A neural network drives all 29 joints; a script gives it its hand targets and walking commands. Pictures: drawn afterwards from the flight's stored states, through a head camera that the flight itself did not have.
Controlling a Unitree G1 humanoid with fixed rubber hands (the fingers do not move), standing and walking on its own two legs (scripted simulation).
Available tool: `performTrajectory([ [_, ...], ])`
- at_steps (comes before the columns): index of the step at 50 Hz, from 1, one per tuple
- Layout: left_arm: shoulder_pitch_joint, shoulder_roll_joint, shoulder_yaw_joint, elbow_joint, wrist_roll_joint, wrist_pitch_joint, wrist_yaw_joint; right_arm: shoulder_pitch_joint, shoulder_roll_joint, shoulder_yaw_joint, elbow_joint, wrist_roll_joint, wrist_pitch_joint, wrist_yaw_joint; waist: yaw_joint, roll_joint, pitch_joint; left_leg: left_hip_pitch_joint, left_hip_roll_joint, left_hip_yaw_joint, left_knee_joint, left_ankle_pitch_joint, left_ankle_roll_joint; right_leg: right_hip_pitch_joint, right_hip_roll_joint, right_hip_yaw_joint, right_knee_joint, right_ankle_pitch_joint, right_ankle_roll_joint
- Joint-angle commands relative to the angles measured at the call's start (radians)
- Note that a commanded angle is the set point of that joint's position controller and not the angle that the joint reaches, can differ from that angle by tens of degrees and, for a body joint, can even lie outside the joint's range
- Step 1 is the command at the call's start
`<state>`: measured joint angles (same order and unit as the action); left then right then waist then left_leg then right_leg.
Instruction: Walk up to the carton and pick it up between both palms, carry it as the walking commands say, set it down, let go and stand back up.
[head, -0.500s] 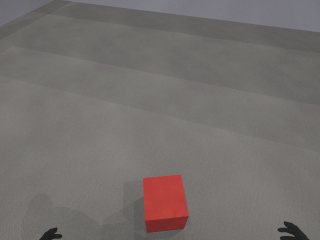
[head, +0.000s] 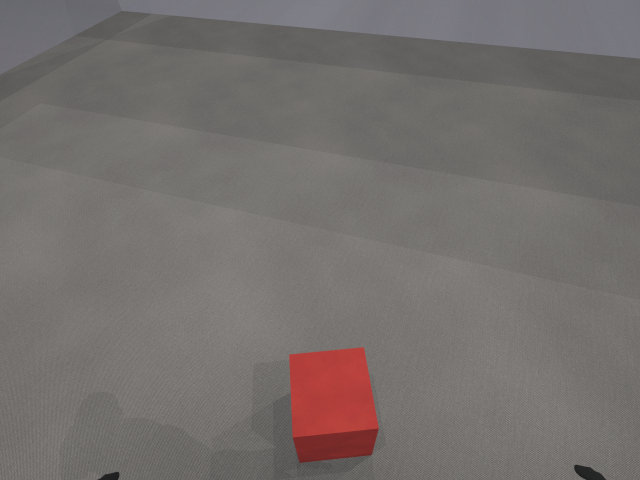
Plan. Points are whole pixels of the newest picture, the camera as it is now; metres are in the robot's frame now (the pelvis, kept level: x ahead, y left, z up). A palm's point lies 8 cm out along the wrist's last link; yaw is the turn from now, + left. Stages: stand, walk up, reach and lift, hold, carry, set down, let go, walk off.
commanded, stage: walk up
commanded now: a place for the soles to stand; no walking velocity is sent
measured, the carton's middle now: (331, 405) +0.45 +0.01 -0.66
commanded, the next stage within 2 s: stand in 0.06 s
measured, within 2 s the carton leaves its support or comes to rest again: neither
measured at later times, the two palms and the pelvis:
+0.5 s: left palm out of the picture +0.10 +0.33 -0.09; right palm out of the picture +0.12 -0.32 -0.10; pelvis -0.01 +0.00 +0.00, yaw +0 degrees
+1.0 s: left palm (153, 424) +0.24 +0.28 -0.14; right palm (519, 408) +0.26 -0.27 -0.13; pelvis +0.00 +0.00 -0.04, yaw -1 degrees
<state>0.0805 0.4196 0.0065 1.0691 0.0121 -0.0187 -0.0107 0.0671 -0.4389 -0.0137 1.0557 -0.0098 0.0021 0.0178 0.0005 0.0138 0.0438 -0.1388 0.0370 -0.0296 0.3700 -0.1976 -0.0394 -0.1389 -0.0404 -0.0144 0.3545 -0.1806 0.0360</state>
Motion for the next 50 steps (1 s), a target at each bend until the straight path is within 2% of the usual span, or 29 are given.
performTrajectory([
  [1,-0.046,0.185,0.041,-0.037,0.001,-0.009,0.005,-0.047,-0.167,-0.03,-0.033,-0.003,-0.014,-0.006,0.001,-0.009,-0.065,-0.021,0.076,-0.06,-0.058,0.081,0.06,0.019,-0.087,0.081,-0.061,0.027,-0.053],
  [9,-0.038,0.18,0.042,-0.025,0.001,-0.007,0.002,-0.037,-0.172,-0.028,-0.025,-0.006,-0.018,-0.009,0.004,0.015,-0.05,-0.043,0.083,-0.074,-0.077,0.049,0.062,0.015,-0.08,0.076,-0.056,0.002,-0.054],
  [20,-0.038,0.183,0.041,-0.025,-0.002,-0.007,0.002,-0.03,-0.173,-0.027,-0.025,-0.003,-0.017,-0.01,0.003,-0.019,-0.061,-0.022,0.079,-0.069,-0.056,0.093,0.062,0.003,-0.088,0.076,-0.056,0.031,-0.053],
  [21,-0.232,0.098,0.144,-0.376,0.009,0.049,-0.031,-0.172,-0.048,-0.13,-0.375,-0.023,0.027,0.031,0.014,-0.04,0.015,-0.193,-0.067,0.055,0.032,-0.069,0.023,-0.192,0.09,-0.048,0.069,-0.101,-0.025],
  [22,-0.184,0.097,0.161,-0.514,0.027,0.089,-0.045,-0.13,-0.038,-0.12,-0.516,-0.024,0.072,0.04,0.005,0.016,0.062,-0.224,-0.043,0.055,0.025,-0.168,0.031,-0.139,0.095,-0.063,0.093,-0.149,-0.015],
  [23,-0.164,0.098,0.168,-0.508,0.024,0.121,-0.055,-0.114,-0.033,-0.125,-0.51,-0.019,0.106,0.048,0.015,0.025,0.08,-0.232,-0.037,0.056,0.004,-0.207,0.037,-0.077,0.096,-0.076,0.095,-0.152,0.001],
  [24,-0.128,0.104,0.18,-0.52,0.038,0.143,-0.061,-0.096,-0.059,-0.142,-0.537,-0.044,0.134,0.058,0.034,0.021,0.08,-0.238,-0.038,0.053,-0.006,-0.193,0.04,-0.037,0.102,-0.073,0.1,-0.129,0.013],
  [25,-0.077,0.107,0.184,-0.502,0.069,0.168,-0.061,-0.066,-0.083,-0.168,-0.536,-0.073,0.155,0.056,0.034,0.032,0.051,-0.238,-0.051,0.064,-0.004,-0.168,0.034,-0.024,0.104,-0.073,0.093,-0.114,0.02],
  [27,-0.002,0.128,0.219,-0.469,0.105,0.213,-0.061,0.03,-0.097,-0.208,-0.503,-0.095,0.206,0.047,-0.004,0.036,0.015,-0.168,-0.071,0.103,0.006,-0.156,0.017,0.032,0.107,-0.068,0.076,-0.109,0.024],
  [30,0.038,0.106,0.261,-0.496,0.135,0.23,-0.068,0.065,-0.006,-0.182,-0.546,-0.083,0.223,0.04,0.055,-0.03,-0.044,-0.11,-0.074,0.109,0.068,-0.062,0.016,0.005,0.09,-0.02,0.068,-0.095,0.032],
  [31,0.013,0.089,0.253,-0.516,0.118,0.223,-0.072,0.028,-0.001,-0.172,-0.569,-0.071,0.215,0.045,0.059,-0.058,-0.056,-0.121,-0.078,0.105,0.089,-0.044,0.013,-0.005,0.088,-0.02,0.084,-0.079,0.041],
  [34,-0.103,0.046,0.235,-0.571,0.073,0.194,-0.083,-0.122,0.033,-0.144,-0.623,-0.039,0.191,0.052,0.074,-0.062,-0.045,-0.208,-0.089,0.106,0.171,-0.005,0.009,-0.08,0.081,-0.007,0.152,-0.038,0.052],
  [37,-0.194,0.052,0.23,-0.588,0.041,0.179,-0.08,-0.214,0.027,-0.151,-0.64,-0.029,0.173,0.041,0.059,-0.049,-0.101,-0.248,-0.093,0.103,0.254,0.041,-0.003,-0.162,0.074,-0.006,0.238,0.02,0.049],
  [39,-0.215,0.058,0.23,-0.574,0.037,0.179,-0.071,-0.217,0.01,-0.167,-0.608,-0.038,0.173,0.028,0.031,-0.036,-0.179,-0.263,-0.09,0.099,0.3,0.097,-0.013,-0.201,0.079,-0.016,0.297,0.084,0.047],
  [42,-0.221,0.054,0.233,-0.575,0.034,0.174,-0.047,-0.204,0.0,-0.186,-0.56,-0.045,0.175,0.009,0.008,-0.007,-0.345,-0.27,-0.091,0.09,0.372,0.294,-0.027,-0.248,0.089,-0.022,0.38,0.265,0.045],
  [45,-0.224,0.01,0.218,-0.557,0.012,0.167,-0.016,-0.208,0.003,-0.192,-0.48,-0.039,0.164,0.005,0.001,0.028,-0.466,-0.252,-0.091,0.074,0.431,0.522,-0.043,-0.367,0.104,-0.025,0.435,0.393,0.036],
  [48,-0.232,-0.042,0.206,-0.53,-0.002,0.163,0.006,-0.254,0.004,-0.181,-0.426,-0.022,0.146,0.011,0.016,0.054,-0.51,-0.223,-0.083,0.057,0.463,0.665,-0.052,-0.54,0.117,-0.032,0.452,0.39,0.022],
  [50,-0.269,-0.066,0.2,-0.509,-0.012,0.157,0.015,-0.323,-0.008,-0.184,-0.421,-0.019,0.129,0.019,0.016,0.045,-0.531,-0.233,-0.07,0.041,0.476,0.69,-0.053,-0.636,0.122,-0.037,0.464,0.359,0.016],
])
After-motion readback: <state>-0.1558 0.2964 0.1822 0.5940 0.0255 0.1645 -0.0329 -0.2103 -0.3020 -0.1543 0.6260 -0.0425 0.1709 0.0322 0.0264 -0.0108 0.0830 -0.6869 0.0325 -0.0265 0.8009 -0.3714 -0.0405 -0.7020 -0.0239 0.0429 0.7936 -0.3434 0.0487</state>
